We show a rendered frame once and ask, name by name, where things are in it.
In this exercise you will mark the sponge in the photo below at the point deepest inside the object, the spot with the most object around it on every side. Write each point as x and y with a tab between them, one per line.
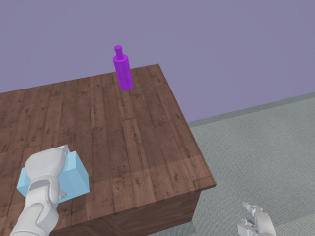
73	179

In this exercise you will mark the robot left forearm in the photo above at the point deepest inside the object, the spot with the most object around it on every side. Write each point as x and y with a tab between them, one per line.
40	215

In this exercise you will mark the robot left hand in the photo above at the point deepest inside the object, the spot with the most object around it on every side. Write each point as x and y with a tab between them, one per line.
48	162

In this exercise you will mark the table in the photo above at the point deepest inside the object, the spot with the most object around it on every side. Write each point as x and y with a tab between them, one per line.
145	168

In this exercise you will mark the robot right hand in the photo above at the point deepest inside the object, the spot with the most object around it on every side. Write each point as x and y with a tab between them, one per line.
261	224

